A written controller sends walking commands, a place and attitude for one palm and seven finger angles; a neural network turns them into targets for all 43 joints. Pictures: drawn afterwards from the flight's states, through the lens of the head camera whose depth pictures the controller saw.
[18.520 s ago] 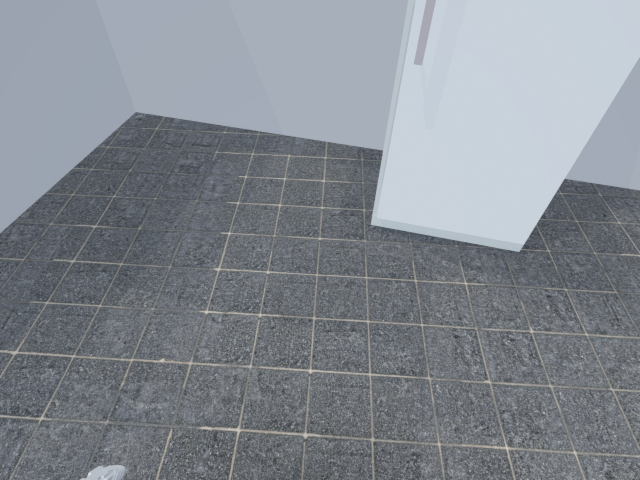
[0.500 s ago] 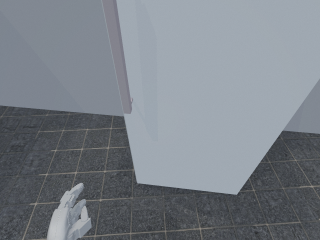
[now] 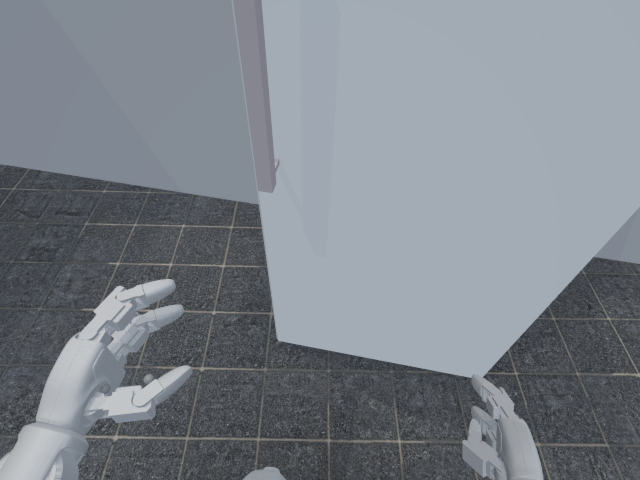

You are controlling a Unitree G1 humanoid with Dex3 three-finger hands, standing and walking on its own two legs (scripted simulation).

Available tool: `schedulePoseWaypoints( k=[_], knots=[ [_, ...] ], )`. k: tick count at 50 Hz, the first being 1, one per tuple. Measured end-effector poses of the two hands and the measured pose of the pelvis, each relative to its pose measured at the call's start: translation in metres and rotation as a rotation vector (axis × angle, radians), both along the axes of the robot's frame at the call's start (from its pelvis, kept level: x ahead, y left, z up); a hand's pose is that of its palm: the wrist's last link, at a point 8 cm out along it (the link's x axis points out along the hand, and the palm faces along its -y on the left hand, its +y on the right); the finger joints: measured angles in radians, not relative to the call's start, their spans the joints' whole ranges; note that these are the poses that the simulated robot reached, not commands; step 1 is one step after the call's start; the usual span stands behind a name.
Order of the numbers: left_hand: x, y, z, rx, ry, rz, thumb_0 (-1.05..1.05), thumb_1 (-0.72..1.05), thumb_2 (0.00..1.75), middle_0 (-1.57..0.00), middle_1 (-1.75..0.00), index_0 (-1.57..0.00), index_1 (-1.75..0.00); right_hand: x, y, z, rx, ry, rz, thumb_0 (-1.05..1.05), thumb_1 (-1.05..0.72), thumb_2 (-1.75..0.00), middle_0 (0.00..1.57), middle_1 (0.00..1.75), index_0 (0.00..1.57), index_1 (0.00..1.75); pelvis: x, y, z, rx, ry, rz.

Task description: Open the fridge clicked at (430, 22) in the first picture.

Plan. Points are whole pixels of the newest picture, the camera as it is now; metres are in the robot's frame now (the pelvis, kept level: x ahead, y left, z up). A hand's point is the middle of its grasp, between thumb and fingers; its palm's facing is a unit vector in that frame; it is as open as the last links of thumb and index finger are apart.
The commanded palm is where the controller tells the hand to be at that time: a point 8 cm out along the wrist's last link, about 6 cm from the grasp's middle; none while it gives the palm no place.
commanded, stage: raise the hand to about handle height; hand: left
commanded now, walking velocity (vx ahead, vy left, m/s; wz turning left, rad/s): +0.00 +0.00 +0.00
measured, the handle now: (256, 23) +0.55 +0.14 +0.29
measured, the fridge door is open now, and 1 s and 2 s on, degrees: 0 0 0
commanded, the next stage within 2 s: move the hooked fingers beside the handle in 1.44 s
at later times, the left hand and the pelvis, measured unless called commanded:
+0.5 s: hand (78, 292) +0.24 +0.26 +0.16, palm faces -0.02 -0.99 -0.10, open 13.0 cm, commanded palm +0.22 +0.30 +0.18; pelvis +0.01 +0.02 +0.03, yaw -1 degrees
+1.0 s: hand (27, 186) +0.29 +0.28 +0.25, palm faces +0.00 -0.99 -0.14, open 14.0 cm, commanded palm +0.26 +0.33 +0.25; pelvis +0.01 +0.01 +0.05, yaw +0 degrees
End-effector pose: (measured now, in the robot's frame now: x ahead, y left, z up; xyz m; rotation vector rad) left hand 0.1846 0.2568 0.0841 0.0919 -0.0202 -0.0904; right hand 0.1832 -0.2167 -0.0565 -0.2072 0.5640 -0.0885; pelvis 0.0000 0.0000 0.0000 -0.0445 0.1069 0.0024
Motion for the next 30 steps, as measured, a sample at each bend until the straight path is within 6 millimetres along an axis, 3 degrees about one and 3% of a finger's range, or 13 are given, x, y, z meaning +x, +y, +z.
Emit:
schedulePoseWaypoints(
  k=[5, 12, 20, 30],
  knots=[
    [0.019, 0.012, 0.018, -0.012, 0.05, 0.003, 0.01, 0.21, 0.61, -0.26, -0.74, -0.26, -0.74, -0.025, 0.005, 0.001, 0.046, 0.027, -0.059, 0.01, -0.91, -0.89, 0.21, 0.3, 0.2, 0.3, 0.005, 0.004, 0.012, 0.012, -0.015, -0.022],
    [0.022, 0.026, 0.042, -0.012, -0.006, 0.037, 0.0, 0.05, 0.54, -0.27, -0.85, -0.27, -0.85, -0.039, -0.008, 0.01, 0.001, 0.028, -0.077, 0.01, -0.91, -0.89, 0.21, 0.3, 0.2, 0.3, 0.008, 0.012, 0.021, 0.014, -0.041, -0.027],
    [0.03, 0.041, 0.062, 0.0, -0.033, 0.041, 0.0, -0.14, 0.46, -0.28, -0.97, -0.28, -0.97, -0.024, -0.014, 0.033, -0.055, -0.039, -0.063, 0.02, -0.91, -0.89, 0.2, 0.3, 0.2, 0.3, 0.007, 0.016, 0.029, 0.014, -0.089, -0.016],
    [0.049, 0.063, 0.102, 0.008, -0.068, 0.062, -0.01, -0.37, 0.36, -0.3, -1.11, -0.3, -1.11, 0.002, 0.009, 0.053, -0.017, -0.118, 0.005, 0.01, -0.91, -0.89, 0.2, 0.3, 0.2, 0.3, 0.007, 0.016, 0.038, 0.017, -0.134, -0.01]
  ],
)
